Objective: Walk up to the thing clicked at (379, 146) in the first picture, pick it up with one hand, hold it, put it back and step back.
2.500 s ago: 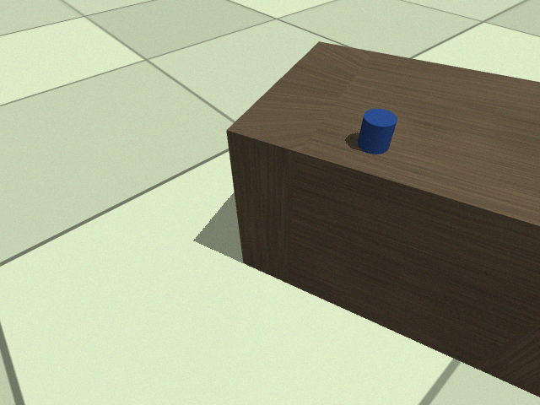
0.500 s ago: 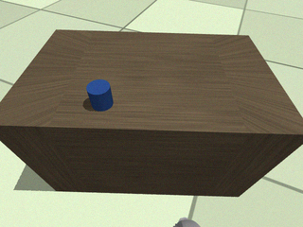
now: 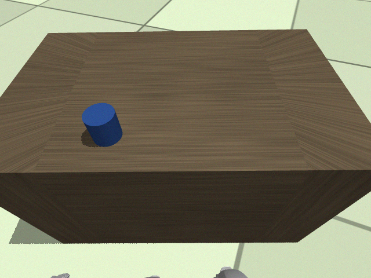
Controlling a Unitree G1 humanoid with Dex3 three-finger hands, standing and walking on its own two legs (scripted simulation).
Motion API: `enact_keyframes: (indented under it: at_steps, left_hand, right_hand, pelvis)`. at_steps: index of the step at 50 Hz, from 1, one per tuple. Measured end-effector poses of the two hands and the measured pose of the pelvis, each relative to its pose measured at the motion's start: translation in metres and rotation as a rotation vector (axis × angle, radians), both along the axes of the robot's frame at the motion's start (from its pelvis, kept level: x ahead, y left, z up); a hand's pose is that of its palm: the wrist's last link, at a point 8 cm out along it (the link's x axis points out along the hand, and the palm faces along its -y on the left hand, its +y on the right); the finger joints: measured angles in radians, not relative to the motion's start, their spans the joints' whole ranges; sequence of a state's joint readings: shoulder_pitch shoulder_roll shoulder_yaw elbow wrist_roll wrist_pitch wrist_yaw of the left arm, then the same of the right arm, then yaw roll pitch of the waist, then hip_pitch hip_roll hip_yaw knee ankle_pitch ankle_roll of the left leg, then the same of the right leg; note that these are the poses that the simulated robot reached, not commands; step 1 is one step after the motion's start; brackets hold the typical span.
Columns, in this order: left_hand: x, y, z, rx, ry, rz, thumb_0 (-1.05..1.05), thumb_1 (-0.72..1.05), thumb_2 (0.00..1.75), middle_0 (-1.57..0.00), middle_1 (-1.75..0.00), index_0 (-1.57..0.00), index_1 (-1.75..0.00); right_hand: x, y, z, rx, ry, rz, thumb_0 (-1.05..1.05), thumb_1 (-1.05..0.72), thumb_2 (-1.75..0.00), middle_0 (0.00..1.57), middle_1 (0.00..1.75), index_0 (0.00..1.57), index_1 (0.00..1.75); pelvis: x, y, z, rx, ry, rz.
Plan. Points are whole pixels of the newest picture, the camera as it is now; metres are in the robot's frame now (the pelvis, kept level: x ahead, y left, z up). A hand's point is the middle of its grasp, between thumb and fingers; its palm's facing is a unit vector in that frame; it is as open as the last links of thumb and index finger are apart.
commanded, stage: walk up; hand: left
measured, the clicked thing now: (103, 125) +0.50 +0.25 +0.01
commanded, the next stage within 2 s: stand in 1.34 s
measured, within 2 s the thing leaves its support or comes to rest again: neither
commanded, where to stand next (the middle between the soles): +0.07 +0.03 m, yaw +0 degrees
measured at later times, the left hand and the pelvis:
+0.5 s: hand out of the picture +0.09 +0.27 -0.11, palm faces -0.03 -0.93 -0.37, open 7.4 cm; pelvis -0.01 +0.02 +0.03, yaw -1 degrees
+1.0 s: hand out of the picture +0.09 +0.28 -0.11, palm faces -0.03 -0.94 -0.34, open 7.4 cm; pelvis +0.01 +0.03 +0.05, yaw -1 degrees
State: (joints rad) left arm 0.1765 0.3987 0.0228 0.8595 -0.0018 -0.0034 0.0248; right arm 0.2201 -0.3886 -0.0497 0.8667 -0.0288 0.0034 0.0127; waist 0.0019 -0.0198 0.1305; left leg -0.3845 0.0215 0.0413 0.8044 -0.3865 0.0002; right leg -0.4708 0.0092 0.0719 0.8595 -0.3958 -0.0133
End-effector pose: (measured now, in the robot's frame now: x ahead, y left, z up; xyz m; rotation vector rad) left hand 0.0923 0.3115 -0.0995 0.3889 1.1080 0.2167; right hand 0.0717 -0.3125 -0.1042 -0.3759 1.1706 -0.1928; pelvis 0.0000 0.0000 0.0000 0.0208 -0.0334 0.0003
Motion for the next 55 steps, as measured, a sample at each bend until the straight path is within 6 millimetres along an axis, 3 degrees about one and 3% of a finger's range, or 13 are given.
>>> enact_keyframes:
  at_steps: [13, 26, 35, 55]
  left_hand:
    - [-0.022, 0.003, 0.007, 0.007, 0.071, -0.004, 0.00, 0.90, 0.90, -0.20, -0.30, -0.20, -0.30]
    - [-0.007, 0.005, 0.025, -0.043, 0.036, 0.003, 0.00, 0.90, 0.90, -0.20, -0.30, -0.20, -0.30]
    - [0.000, 0.007, 0.026, -0.072, 0.050, 0.013, 0.00, 0.90, 0.90, -0.20, -0.30, -0.20, -0.30]
    - [-0.011, 0.012, 0.024, -0.069, 0.116, 0.036, 0.00, 0.90, 0.90, -0.20, -0.30, -0.20, -0.30]
  right_hand:
    - [0.014, 0.007, 0.003, 0.030, -0.044, -0.033, 0.01, -0.90, -0.89, 0.20, 0.30, 0.21, 0.30]
    - [0.001, 0.033, 0.018, 0.076, 0.001, -0.033, 0.01, -0.90, -0.90, 0.20, 0.30, 0.21, 0.30]
    - [-0.006, 0.038, 0.027, 0.064, 0.033, -0.061, 0.01, -0.90, -0.90, 0.20, 0.30, 0.21, 0.30]
    - [0.010, 0.044, 0.031, 0.066, 0.021, -0.073, 0.01, -0.91, -0.90, 0.20, 0.30, 0.21, 0.30]
  pelvis:
    - [-0.004, 0.003, 0.010, -0.016, -0.008, -0.023]
    - [-0.006, 0.016, 0.033, -0.019, -0.017, -0.027]
    - [-0.001, 0.023, 0.042, -0.023, -0.016, -0.028]
    - [0.008, 0.028, 0.045, -0.024, -0.007, -0.023]
